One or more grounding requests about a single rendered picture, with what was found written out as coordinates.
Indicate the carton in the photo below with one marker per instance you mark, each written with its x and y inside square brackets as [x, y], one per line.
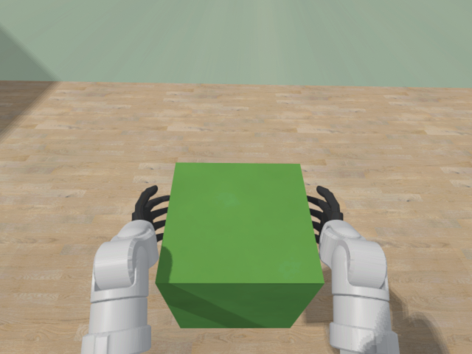
[238, 249]

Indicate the right robot forearm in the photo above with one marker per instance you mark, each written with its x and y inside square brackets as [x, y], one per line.
[361, 315]

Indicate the left robot forearm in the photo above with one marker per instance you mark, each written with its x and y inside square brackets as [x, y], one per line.
[118, 322]

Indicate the left robot hand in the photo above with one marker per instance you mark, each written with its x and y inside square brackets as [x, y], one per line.
[143, 209]

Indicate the right robot hand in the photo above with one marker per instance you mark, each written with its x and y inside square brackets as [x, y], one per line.
[330, 207]

